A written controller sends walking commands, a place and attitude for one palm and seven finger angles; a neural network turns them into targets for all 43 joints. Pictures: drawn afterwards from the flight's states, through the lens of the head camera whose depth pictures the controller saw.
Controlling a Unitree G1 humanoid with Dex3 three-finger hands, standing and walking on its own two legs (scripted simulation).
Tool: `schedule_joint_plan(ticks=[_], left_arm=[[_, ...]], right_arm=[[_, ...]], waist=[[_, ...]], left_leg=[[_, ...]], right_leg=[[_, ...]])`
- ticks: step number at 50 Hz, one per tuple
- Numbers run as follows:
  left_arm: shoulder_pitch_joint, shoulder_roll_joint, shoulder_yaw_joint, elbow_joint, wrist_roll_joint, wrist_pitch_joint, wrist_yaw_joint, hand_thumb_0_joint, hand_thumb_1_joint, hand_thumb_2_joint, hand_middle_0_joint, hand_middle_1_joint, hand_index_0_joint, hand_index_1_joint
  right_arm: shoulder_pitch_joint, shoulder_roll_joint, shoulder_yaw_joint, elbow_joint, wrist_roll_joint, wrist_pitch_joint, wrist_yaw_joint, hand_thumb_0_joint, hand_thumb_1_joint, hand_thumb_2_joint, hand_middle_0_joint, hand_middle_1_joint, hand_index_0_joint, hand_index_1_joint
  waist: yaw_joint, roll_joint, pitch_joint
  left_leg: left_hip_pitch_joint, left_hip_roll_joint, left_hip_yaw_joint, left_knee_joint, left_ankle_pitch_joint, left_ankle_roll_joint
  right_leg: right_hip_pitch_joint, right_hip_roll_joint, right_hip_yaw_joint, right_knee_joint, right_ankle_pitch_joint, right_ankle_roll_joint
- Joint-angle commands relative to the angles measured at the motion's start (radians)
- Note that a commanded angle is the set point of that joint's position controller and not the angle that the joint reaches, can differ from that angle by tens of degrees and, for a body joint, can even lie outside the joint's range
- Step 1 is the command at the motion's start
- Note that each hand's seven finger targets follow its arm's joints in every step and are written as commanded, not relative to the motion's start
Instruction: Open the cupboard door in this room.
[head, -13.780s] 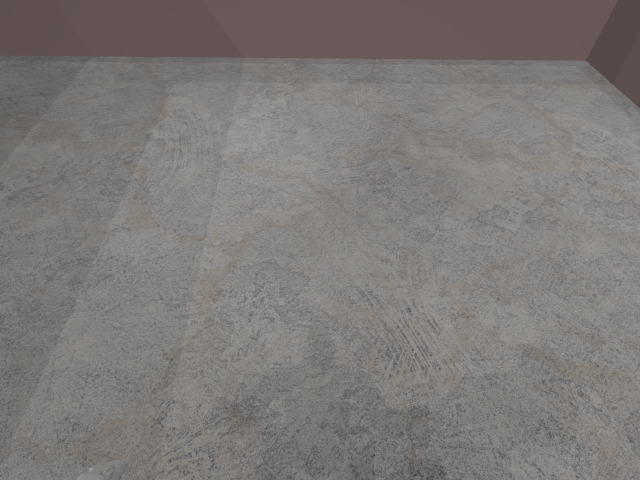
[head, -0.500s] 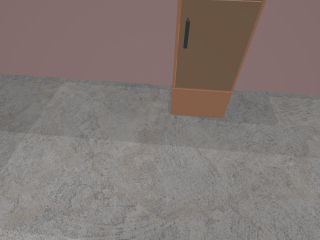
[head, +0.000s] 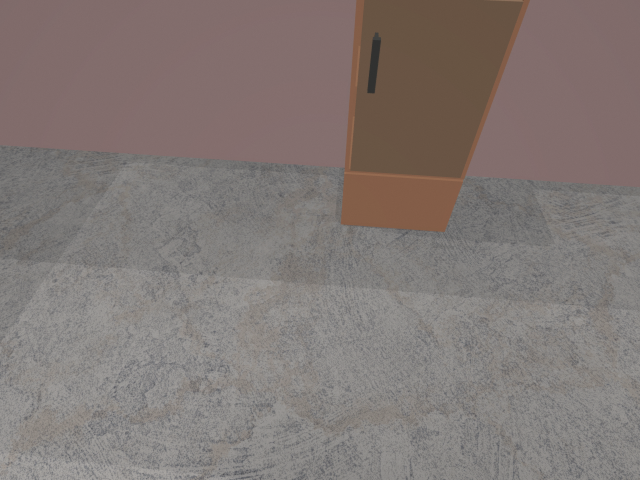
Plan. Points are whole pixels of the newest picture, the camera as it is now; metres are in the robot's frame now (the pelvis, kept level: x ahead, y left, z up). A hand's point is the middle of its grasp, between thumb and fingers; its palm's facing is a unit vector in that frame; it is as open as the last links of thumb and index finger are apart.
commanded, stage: look at it before walking up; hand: left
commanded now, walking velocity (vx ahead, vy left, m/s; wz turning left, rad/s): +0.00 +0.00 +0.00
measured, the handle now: (373, 63) +1.21 -0.09 -0.03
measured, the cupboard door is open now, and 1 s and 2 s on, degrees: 0 0 0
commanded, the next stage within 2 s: walk to a spot facing it in 0.06 s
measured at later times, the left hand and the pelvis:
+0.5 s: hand out of the picture +0.03 +0.19 -0.18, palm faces -0.08 -0.98 -0.20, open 7.4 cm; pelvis +0.00 +0.01 -0.01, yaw -8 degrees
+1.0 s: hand (214, 469) +0.17 +0.17 -0.18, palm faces -0.27 -0.94 -0.19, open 7.4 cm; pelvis +0.15 -0.02 -0.01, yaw -22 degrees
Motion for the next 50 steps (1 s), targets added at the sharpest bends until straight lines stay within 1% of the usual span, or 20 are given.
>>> schedule_joint_plan(ticks=[1,14,16,18,20,21,23,26,27,28,29,30,31,32,34,37,43,47,48,50], left_arm=[[0.068,0.093,0.02,-0.023,0.003,-0.009,0.004,0.0,0.9,0.9,-0.2,-0.3,-0.2,-0.3],[0.015,0.133,0.06,-0.076,0.012,0.025,-0.009,0.0,0.9,0.9,-0.2,-0.3,-0.2,-0.3],[0.002,0.134,0.071,-0.102,0.014,0.034,-0.017,0.0,0.9,0.9,-0.2,-0.3,-0.2,-0.3],[-0.017,0.131,0.082,-0.144,0.022,0.041,-0.03,0.0,0.9,0.9,-0.2,-0.3,-0.2,-0.3],[-0.034,0.093,0.087,-0.18,0.029,0.048,-0.044,0.0,0.9,0.9,-0.2,-0.3,-0.2,-0.3],[-0.065,0.083,0.09,-0.204,0.031,0.049,-0.052,0.0,0.9,0.9,-0.2,-0.3,-0.2,-0.3],[-0.101,0.072,0.094,-0.235,0.03,0.037,-0.065,0.0,0.9,0.9,-0.2,-0.3,-0.2,-0.3],[-0.056,0.068,0.094,-0.234,0.026,0.025,-0.073,0.0,0.9,0.9,-0.2,-0.3,-0.2,-0.3],[-0.021,0.071,0.097,-0.222,0.027,0.021,-0.074,0.0,0.9,0.9,-0.2,-0.3,-0.2,-0.3],[0.068,0.084,0.101,-0.197,0.026,0.016,-0.071,0.0,0.9,0.9,-0.2,-0.3,-0.2,-0.3],[0.181,0.146,0.111,-0.162,0.028,0.005,-0.064,0.0,0.9,0.9,-0.2,-0.3,-0.2,-0.3],[0.272,0.266,0.128,-0.135,0.029,-0.012,-0.048,0.0,0.9,0.9,-0.2,-0.3,-0.2,-0.3],[0.313,0.284,0.124,-0.14,0.006,-0.01,-0.028,0.0,0.9,0.9,-0.2,-0.3,-0.2,-0.3],[0.261,0.292,0.128,-0.148,0.008,-0.019,-0.024,0.0,0.9,0.9,-0.2,-0.3,-0.2,-0.3],[0.136,0.229,0.107,-0.184,0.01,-0.029,-0.028,0.0,0.9,0.9,-0.2,-0.3,-0.2,-0.3],[0.085,0.224,0.1,-0.201,0.016,-0.043,-0.032,0.0,0.9,0.9,-0.2,-0.3,-0.2,-0.3],[0.107,0.242,0.098,-0.18,0.017,-0.053,-0.035,0.0,0.9,0.9,-0.2,-0.3,-0.2,-0.3],[0.086,0.263,0.104,-0.18,0.019,-0.04,-0.033,0.0,0.9,0.9,-0.2,-0.3,-0.2,-0.3],[0.07,0.269,0.105,-0.184,0.017,-0.037,-0.034,0.0,0.9,0.9,-0.2,-0.3,-0.2,-0.3],[0.007,0.275,0.111,-0.198,0.009,-0.035,-0.036,0.0,0.9,0.9,-0.2,-0.3,-0.2,-0.3]], right_arm=[[0.077,-0.093,-0.015,-0.023,0.001,-0.018,-0.004,0.0,-0.9,-0.9,0.2,0.3,0.2,0.3],[0.05,-0.113,-0.048,-0.063,-0.003,0.008,-0.011,0.0,-0.9,-0.9,0.2,0.3,0.2,0.3],[0.038,-0.131,-0.059,-0.094,-0.008,0.014,-0.01,0.0,-0.9,-0.9,0.2,0.3,0.2,0.3],[0.035,-0.165,-0.073,-0.124,-0.014,0.015,-0.006,0.0,-0.9,-0.9,0.2,0.3,0.2,0.3],[0.027,-0.226,-0.092,-0.146,-0.016,0.005,-0.005,0.0,-0.9,-0.9,0.2,0.3,0.2,0.3],[0.022,-0.235,-0.097,-0.155,-0.016,-0.006,-0.004,0.0,-0.9,-0.9,0.2,0.3,0.2,0.3],[0.003,-0.226,-0.096,-0.164,-0.025,-0.021,-0.003,0.0,-0.9,-0.9,0.2,0.3,0.2,0.3],[-0.03,-0.236,-0.099,-0.177,-0.029,-0.022,0.005,0.0,-0.9,-0.9,0.2,0.3,0.2,0.3],[-0.04,-0.243,-0.099,-0.183,-0.028,-0.02,0.008,0.0,-0.9,-0.9,0.2,0.3,0.2,0.3],[-0.064,-0.244,-0.098,-0.195,-0.026,-0.018,0.011,0.0,-0.9,-0.9,0.2,0.3,0.2,0.3],[-0.094,-0.222,-0.093,-0.219,-0.016,-0.019,0.018,0.0,-0.9,-0.9,0.2,0.3,0.2,0.3],[-0.161,-0.15,-0.071,-0.291,-0.004,-0.019,0.027,0.0,-0.9,-0.9,0.2,0.3,0.2,0.3],[-0.249,-0.171,-0.064,-0.345,-0.008,-0.015,0.029,0.0,-0.9,-0.9,0.2,0.3,0.2,0.3],[-0.286,-0.16,-0.064,-0.345,-0.008,-0.021,0.032,0.0,-0.9,-0.9,0.2,0.3,0.2,0.3],[-0.265,-0.181,-0.072,-0.326,-0.02,-0.023,0.037,0.0,-0.9,-0.9,0.2,0.3,0.2,0.3],[-0.208,-0.172,-0.071,-0.297,-0.021,-0.014,0.045,0.0,-0.9,-0.9,0.2,0.3,0.2,0.3],[-0.312,-0.163,-0.06,-0.358,-0.011,-0.019,0.052,0.0,-0.9,-0.9,0.2,0.3,0.2,0.3],[-0.358,-0.16,-0.052,-0.383,-0.005,-0.036,0.053,0.0,-0.9,-0.9,0.2,0.3,0.2,0.3],[-0.335,-0.17,-0.054,-0.38,-0.004,-0.04,0.05,0.0,-0.9,-0.9,0.2,0.3,0.2,0.3],[-0.154,-0.218,-0.066,-0.322,-0.008,-0.053,0.033,0.0,-0.9,-0.9,0.2,0.3,0.2,0.3]], waist=[[0.008,-0.002,0.047],[-0.001,-0.011,0.057],[-0.003,0.006,0.045],[-0.009,0.067,0.068],[-0.019,0.235,0.061],[-0.024,0.221,0.058],[-0.021,0.143,0.081],[0.0,0.109,0.044],[0.017,0.079,0.033],[0.063,0.034,0.002],[0.119,-0.123,-0.023],[0.166,-0.449,-0.011],[0.174,-0.293,0.019],[0.151,-0.236,0.029],[0.077,-0.085,0.057],[0.036,-0.063,-0.005],[0.051,-0.102,0.008],[0.063,-0.138,0.009],[0.051,-0.139,0.005],[-0.041,-0.093,-0.063]], left_leg=[[-0.048,0.062,-0.084,-0.074,0.069,0.041],[-0.074,0.089,-0.028,0.026,-0.007,0.042],[-0.085,0.102,-0.046,0.022,-0.168,0.049],[-0.094,0.154,-0.112,-0.043,-0.385,0.08],[-0.12,0.321,-0.242,-0.196,-0.537,0.151],[-0.091,0.37,-0.273,-0.228,-0.492,0.184],[-0.049,0.366,-0.197,-0.2,-0.34,0.183],[-0.061,0.321,-0.061,-0.091,-0.221,0.143],[-0.094,0.3,-0.025,-0.031,-0.222,0.122],[-0.15,0.266,0.02,0.099,-0.238,0.091],[-0.254,0.184,0.095,0.334,-0.212,0.048],[-0.589,0.034,0.116,0.661,-0.422,-0.009],[-0.683,0.012,-0.035,0.806,-0.415,-0.012],[-0.722,0.033,-0.105,0.891,-0.296,-0.007],[-0.661,0.072,-0.15,0.854,-0.138,-0.014],[-0.547,0.055,-0.12,0.738,-0.062,-0.035],[-0.568,0.034,-0.112,0.539,0.004,-0.047],[-0.403,-0.004,-0.095,0.324,-0.014,-0.026],[-0.327,-0.021,-0.087,0.278,-0.002,-0.02],[-0.04,-0.04,-0.075,0.11,0.098,-0.012]], right_leg=[[-0.033,-0.113,0.119,-0.085,0.102,0.002],[-0.153,-0.108,0.179,0.004,0.12,-0.015],[-0.198,-0.086,0.199,0.011,-0.087,-0.019],[-0.3,-0.033,0.177,0.086,-0.293,-0.01],[-0.339,0.027,0.039,0.42,-0.221,0.015],[-0.393,-0.012,0.053,0.535,-0.243,0.017],[-0.435,-0.065,0.064,0.513,-0.256,0.025],[-0.281,-0.047,0.0,0.35,-0.235,0.03],[-0.193,-0.023,-0.026,0.276,-0.193,0.03],[-0.061,0.008,-0.049,0.17,-0.115,0.021],[0.087,-0.029,0.043,0.046,-0.133,-0.005],[0.242,-0.283,0.52,-0.11,-0.131,-0.125],[0.206,-0.397,0.75,-0.198,-0.085,-0.212],[0.204,-0.379,0.749,-0.189,-0.071,-0.232],[0.1,-0.312,0.581,-0.165,-0.079,-0.192],[0.067,-0.226,0.419,-0.15,0.088,-0.156],[0.123,-0.195,0.369,-0.137,0.272,-0.162],[0.084,-0.19,0.367,-0.083,0.338,-0.136],[0.057,-0.183,0.372,-0.06,0.346,-0.128],[-0.039,-0.112,0.324,0.114,0.377,-0.08]])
